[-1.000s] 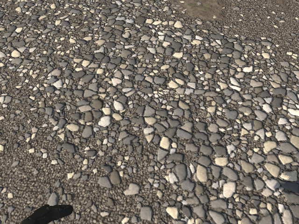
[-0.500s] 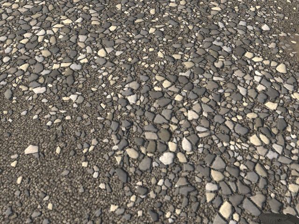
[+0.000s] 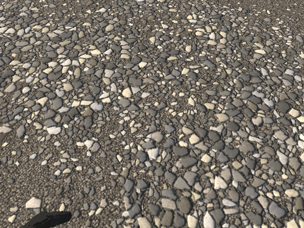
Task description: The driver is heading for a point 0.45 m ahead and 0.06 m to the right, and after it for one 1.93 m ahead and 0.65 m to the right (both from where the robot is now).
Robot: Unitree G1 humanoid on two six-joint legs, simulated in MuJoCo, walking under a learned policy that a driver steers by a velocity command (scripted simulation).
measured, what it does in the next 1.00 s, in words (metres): walks ahead: left foot, then right foot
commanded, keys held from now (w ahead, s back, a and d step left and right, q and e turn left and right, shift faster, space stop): w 0.42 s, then e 0.58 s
